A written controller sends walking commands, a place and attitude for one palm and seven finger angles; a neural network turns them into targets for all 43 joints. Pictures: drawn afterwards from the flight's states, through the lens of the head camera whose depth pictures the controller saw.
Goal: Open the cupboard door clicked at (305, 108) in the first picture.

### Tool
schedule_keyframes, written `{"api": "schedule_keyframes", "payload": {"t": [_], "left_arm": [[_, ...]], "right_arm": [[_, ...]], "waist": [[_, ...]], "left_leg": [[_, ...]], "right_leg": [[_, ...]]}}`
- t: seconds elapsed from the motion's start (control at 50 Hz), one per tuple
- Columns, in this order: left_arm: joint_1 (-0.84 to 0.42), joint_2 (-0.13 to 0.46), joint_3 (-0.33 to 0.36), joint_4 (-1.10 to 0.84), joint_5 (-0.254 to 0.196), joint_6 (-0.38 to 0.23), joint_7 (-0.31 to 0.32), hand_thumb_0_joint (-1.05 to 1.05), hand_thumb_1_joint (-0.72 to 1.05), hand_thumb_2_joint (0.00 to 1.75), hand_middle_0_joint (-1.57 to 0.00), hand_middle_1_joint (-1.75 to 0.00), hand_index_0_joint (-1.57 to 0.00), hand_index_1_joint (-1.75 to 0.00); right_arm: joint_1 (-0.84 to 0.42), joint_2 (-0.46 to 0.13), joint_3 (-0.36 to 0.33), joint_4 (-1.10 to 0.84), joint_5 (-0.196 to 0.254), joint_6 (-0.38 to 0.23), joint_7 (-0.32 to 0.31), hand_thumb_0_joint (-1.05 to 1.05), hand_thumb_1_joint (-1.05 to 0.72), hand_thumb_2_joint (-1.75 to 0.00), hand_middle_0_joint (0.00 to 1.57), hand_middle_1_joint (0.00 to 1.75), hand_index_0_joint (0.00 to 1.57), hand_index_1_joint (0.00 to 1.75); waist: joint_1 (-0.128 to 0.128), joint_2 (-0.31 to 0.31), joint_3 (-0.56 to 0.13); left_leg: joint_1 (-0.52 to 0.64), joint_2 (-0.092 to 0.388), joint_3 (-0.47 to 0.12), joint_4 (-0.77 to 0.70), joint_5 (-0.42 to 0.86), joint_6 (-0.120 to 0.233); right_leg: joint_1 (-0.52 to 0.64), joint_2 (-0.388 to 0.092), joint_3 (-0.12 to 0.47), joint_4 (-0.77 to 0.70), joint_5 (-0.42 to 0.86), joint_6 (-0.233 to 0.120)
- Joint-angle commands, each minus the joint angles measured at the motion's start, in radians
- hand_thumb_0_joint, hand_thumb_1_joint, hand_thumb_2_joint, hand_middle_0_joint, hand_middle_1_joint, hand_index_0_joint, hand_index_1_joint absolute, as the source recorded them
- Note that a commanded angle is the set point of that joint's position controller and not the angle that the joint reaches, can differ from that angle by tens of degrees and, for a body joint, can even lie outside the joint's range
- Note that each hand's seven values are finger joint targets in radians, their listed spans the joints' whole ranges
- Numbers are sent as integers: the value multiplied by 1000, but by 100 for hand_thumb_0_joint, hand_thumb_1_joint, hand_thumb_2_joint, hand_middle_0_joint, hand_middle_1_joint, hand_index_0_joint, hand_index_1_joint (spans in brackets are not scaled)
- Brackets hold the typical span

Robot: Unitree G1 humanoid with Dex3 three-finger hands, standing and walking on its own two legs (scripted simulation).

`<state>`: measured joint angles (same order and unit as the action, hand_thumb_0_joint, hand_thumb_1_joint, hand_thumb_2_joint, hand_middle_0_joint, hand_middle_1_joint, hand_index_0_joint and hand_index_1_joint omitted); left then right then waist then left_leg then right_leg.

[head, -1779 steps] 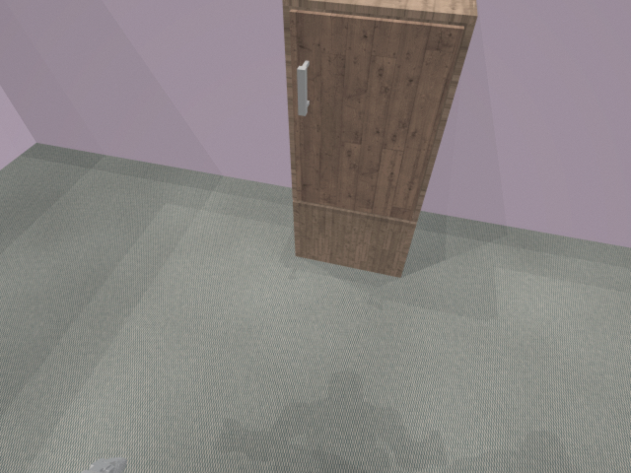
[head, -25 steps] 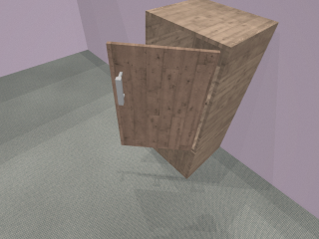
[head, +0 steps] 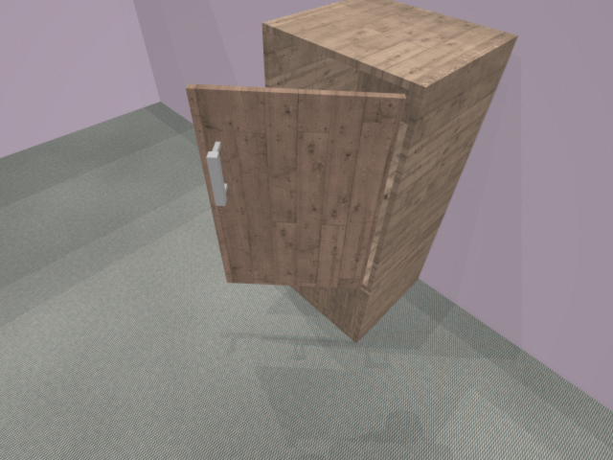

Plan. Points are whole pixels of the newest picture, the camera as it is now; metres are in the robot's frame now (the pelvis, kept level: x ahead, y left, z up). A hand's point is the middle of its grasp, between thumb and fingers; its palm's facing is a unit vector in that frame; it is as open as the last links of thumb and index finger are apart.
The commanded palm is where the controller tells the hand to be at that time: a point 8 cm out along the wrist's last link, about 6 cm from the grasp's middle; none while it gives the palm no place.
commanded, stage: shuffle to correct the standing spot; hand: left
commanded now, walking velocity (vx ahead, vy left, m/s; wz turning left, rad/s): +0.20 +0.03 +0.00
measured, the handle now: (219, 174) +0.64 +0.22 +0.00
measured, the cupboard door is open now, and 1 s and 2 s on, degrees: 43 43 43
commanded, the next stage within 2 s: come to a stop and stand still in 0.46 s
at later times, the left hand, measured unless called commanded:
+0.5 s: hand out of the picture +0.09 +0.20 -0.17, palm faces -0.04 -0.98 -0.17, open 7.3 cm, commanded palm none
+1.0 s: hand (206, 446) +0.19 +0.17 -0.18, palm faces +0.03 -0.98 -0.17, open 7.2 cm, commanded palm none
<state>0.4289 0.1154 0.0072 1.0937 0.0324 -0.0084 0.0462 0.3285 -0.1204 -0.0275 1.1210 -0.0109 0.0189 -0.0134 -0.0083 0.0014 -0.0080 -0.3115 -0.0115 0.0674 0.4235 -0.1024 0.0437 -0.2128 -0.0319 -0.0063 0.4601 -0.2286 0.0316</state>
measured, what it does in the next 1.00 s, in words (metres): steps on the spot: right foot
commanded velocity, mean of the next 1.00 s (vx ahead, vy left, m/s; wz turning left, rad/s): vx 0.05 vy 0.04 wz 0.00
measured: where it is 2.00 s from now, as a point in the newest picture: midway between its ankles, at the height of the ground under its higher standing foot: outside the picture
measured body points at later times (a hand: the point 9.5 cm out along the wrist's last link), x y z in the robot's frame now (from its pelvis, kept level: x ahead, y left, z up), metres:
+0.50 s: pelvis +0.05 +0.03 +0.01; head +0.06 +0.04 +0.46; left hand +0.09 +0.25 -0.16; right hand -0.02 -0.16 -0.14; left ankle +0.07 +0.09 -0.74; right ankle +0.07 -0.12 -0.68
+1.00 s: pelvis +0.09 +0.00 -0.01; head +0.12 +0.02 +0.44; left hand +0.19 +0.22 -0.17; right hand +0.10 -0.23 -0.16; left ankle +0.08 +0.10 -0.74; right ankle +0.15 -0.14 -0.74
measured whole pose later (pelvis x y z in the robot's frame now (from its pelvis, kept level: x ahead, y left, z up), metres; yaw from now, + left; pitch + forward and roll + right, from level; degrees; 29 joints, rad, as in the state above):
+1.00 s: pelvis +0.09 +0.00 -0.01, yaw +0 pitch -1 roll +0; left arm 0.12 0.13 0.05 0.99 0.03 0.01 0.05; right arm 0.25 -0.15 -0.06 1.05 -0.01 0.03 -0.03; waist -0.02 -0.02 0.09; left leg -0.25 0.02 0.10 0.61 -0.35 -0.02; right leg -0.35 -0.08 -0.09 0.56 -0.20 0.02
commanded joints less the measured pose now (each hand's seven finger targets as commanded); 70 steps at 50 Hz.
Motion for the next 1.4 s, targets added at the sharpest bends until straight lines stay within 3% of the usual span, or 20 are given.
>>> {"api": "schedule_keyframes", "payload": {"t": [0.0, 0.1, 0.16, 0.18, 0.22, 0.24, 0.28, 0.36, 0.56, 0.64, 0.68, 0.74, 0.9, 0.96, 1.0, 1.02, 1.06, 1.2, 1.28, 1.38], "left_arm": [[133, 88, 26, -11, -2, -3, -3, 0, 90, 90, -20, -30, -20, -30], [74, 129, 55, -37, -10, -2, -5, 0, 90, 90, -20, -30, -20, -30], [-22, 127, 64, -73, -4, -6, -8, 0, 90, 90, -20, -30, -20, -30], [-12, 106, 60, -73, -4, -1, -15, 0, 90, 90, -20, -30, -20, -30], [-19, 39, 51, -98, -2, 0, -26, 0, 90, 90, -20, -30, -20, -30], [-65, 52, 50, -108, 6, 0, -28, 0, 90, 90, -20, -30, -20, -30], [-65, 52, 50, -94, 5, -11, -38, 0, 90, 90, -20, -30, -20, -30], [-65, 34, 47, -82, 1, -10, -48, 0, 90, 90, -20, -30, -20, -30], [-277, 52, 48, -153, -2, -6, -57, 0, 90, 90, -20, -30, -20, -30], [-209, 46, 38, -122, -9, -10, -35, 0, 90, 90, -20, -30, -20, -30], [-117, 112, 43, -78, -13, -24, -15, 0, 90, 90, -20, -30, -20, -30], [-138, 176, 50, -77, -19, -14, -4, 0, 90, 90, -20, -30, -20, -30], [-203, 203, 91, -131, -1, 14, 15, 0, 90, 90, -20, -30, -20, -30], [-255, 193, 89, -152, -6, 27, 4, 0, 90, 90, -20, -30, -20, -30], [-266, 115, 71, -181, -7, 50, -5, 0, 90, 90, -20, -30, -20, -30], [-297, 111, 66, -178, -2, 58, -2, 0, 90, 90, -20, -30, -20, -30], [-239, 105, 63, -148, -3, 58, -9, 0, 90, 90, -20, -30, -20, -30], [-179, 112, 33, -104, -11, 37, -10, 0, 90, 90, -20, -30, -20, -30], [-114, 148, 21, -52, -9, 13, -5, 0, 90, 90, -20, -30, -20, -30], [-134, 137, 8, -33, -14, 1, -9, 0, 90, 90, -20, -30, -20, -30]], "right_arm": [[60, -94, -19, -36, -6, -13, -4, 0, -90, -90, 20, 30, 20, 30], [85, -44, -20, -58, -12, -11, -3, 0, -90, -90, 20, 30, 20, 30], [162, -30, -18, -52, -9, -36, 1, 0, -90, -90, 20, 30, 20, 30], [190, -42, -17, -46, -10, -43, -3, 0, -90, -90, 20, 30, 20, 30], [268, -150, -39, -38, -23, -54, -16, 0, -90, -90, 20, 30, 20, 30], [237, -159, -40, -41, -20, -56, -18, 0, -90, -90, 20, 30, 20, 30], [158, -118, -25, -60, -12, -72, -18, 0, -90, -90, 20, 30, 20, 30], [163, -97, -19, -41, -7, -96, -24, 0, -90, -90, 20, 30, 20, 30], [223, -104, -28, 5, -21, -87, -25, 0, -90, -90, 20, 30, 20, 30], [173, -88, -17, 11, -18, -72, -30, 0, -90, -90, 20, 30, 20, 30], [163, -52, -9, 8, -3, -74, -25, 0, -90, -90, 20, 30, 20, 30], [150, -20, -13, -2, 2, -33, -19, 0, -90, -90, 20, 30, 20, 30], [81, -60, -44, -79, -5, 11, -21, 0, -90, -90, 20, 30, 20, 30], [123, -64, -45, -81, -3, 1, -18, 0, -90, -90, 20, 30, 20, 30], [65, -145, -55, -116, -14, -13, -12, 0, -90, -90, 20, 30, 20, 30], [2, -162, -54, -140, -16, -16, -17, 0, -90, -90, 20, 30, 20, 30], [-65, -161, -43, -157, -20, -23, -29, 0, -90, -90, 20, 30, 20, 30], [-54, -174, -35, -125, -10, -27, -28, 0, -90, -90, 20, 30, 20, 30], [-73, -129, -20, -113, 9, -27, -17, 0, -90, -90, 20, 30, 20, 30], [-55, -130, -11, -61, 0, -23, -9, 0, -90, -90, 20, 30, 20, 30]], "waist": [[19, -39, 103], [-6, -185, 142], [-48, -91, 135], [-42, -1, 156], [-58, 307, 172], [-47, 254, 201], [-8, 72, 176], [-1, 62, 75], [-49, 55, 79], [3, 60, 10], [36, -28, -33], [9, -66, 35], [19, -150, -34], [-23, -156, -53], [-12, 210, -2], [-21, 252, 69], [21, 99, 71], [3, 100, -7], [6, -45, 38], [-11, -88, 46]], "left_leg": [[-6, 74, -138, -97, -400, -18], [-38, 14, -12, 292, -263, -33], [71, 39, -15, 158, -276, -24], [92, 48, -66, 36, -347, -13], [104, 294, -482, -289, -674, 93], [51, 348, -561, -365, -739, 141], [3, 326, -463, -352, -572, 155], [130, 253, -264, -306, -263, 140], [247, 281, -225, -265, -93, 165], [177, 214, -118, -89, 238, 94], [3, 128, -64, 7, 35, 1], [-18, 70, -22, 9, -171, -58], [-7, 48, -10, 272, -366, -77], [167, 50, 10, 42, -171, -70], [159, 250, -209, -146, -7, 17], [43, 317, -278, -212, 70, 81], [69, 290, -215, -161, 214, 132], [276, 259, -141, -81, 441, 133], [113, 136, -98, -52, -9, 4], [194, 122, -86, -112, -94, -18]], "right_leg": [[-115, -56, 106, -163, -336, -62], [-204, -204, 287, -301, -535, -157], [-259, -176, 187, -180, -441, -149], [-281, -101, 130, -63, -421, -128], [-381, 44, -76, 336, -291, -67], [-402, 4, -25, 512, -252, -76], [-396, -62, 15, 619, -136, -70], [-367, -69, -18, 528, -34, -42], [-350, -64, -48, 250, -60, -33], [-62, -23, -76, 12, 49, -29], [212, -128, 53, -76, 336, -50], [126, -262, 124, -2, 615, -125], [60, -331, 198, -72, 558, -234], [-76, -248, 125, -19, 321, -150], [-197, -51, -47, 147, -97, -27], [-194, -25, -35, 310, -236, -9], [-213, -21, 25, 471, -212, -23], [-113, -35, -29, 164, -177, -2], [37, -123, 94, -139, 116, -44], [-62, -106, 84, -156, -20, -51]]}}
